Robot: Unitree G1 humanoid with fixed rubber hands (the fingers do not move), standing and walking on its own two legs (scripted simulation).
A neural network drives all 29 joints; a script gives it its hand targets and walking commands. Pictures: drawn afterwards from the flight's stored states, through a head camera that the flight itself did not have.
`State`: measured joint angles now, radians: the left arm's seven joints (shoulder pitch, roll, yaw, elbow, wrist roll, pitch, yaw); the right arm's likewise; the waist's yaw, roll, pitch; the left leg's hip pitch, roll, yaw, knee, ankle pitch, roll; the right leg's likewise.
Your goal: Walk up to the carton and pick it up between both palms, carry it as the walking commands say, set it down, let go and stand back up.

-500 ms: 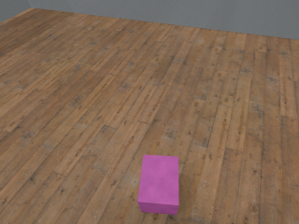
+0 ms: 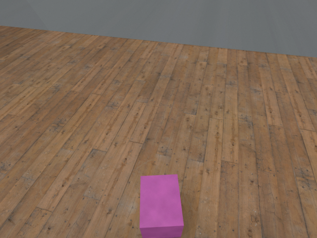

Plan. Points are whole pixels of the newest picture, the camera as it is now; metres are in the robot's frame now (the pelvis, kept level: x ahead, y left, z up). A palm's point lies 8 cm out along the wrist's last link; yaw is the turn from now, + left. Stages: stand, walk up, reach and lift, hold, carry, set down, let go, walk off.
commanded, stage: walk up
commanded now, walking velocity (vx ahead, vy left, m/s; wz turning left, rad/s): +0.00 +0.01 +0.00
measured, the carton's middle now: (160, 206) +0.45 +0.00 -0.67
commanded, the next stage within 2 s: stand in 0.26 s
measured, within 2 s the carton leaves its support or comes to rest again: neither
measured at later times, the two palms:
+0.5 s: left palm out of the picture -0.02 +0.21 -0.15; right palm out of the picture -0.01 -0.20 -0.15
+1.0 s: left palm out of the picture +0.12 +0.19 -0.19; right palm out of the picture +0.12 -0.21 -0.18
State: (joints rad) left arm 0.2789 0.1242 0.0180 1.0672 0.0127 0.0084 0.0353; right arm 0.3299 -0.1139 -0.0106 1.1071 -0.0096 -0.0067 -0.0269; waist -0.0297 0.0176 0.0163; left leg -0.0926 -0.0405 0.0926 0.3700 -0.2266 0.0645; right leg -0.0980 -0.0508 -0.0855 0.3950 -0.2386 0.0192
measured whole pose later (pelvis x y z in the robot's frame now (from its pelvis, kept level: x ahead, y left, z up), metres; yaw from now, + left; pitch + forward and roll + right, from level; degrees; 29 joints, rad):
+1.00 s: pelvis -0.04 -0.01 -0.06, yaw -1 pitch +16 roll +0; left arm 0.04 0.08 0.08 0.53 0.05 0.41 -0.02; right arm 0.06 -0.07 -0.10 0.49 -0.08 0.41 0.03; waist 0.00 -0.01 0.00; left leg -0.80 0.00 0.11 0.88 -0.37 0.06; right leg -0.80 -0.02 -0.03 0.88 -0.37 0.00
